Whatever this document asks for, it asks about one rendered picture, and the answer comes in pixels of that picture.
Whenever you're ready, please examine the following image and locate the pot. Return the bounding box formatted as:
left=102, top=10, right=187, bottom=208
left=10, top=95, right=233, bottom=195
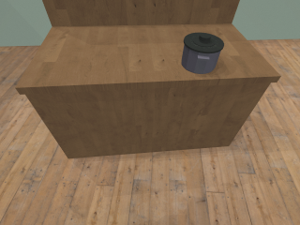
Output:
left=181, top=44, right=220, bottom=74

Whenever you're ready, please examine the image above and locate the table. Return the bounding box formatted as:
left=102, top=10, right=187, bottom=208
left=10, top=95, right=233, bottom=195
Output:
left=15, top=0, right=281, bottom=159

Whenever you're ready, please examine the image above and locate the lid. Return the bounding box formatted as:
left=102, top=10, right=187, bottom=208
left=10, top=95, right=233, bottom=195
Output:
left=184, top=32, right=224, bottom=53

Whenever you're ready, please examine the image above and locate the knob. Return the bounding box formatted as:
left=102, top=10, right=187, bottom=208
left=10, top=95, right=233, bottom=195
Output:
left=199, top=33, right=211, bottom=42

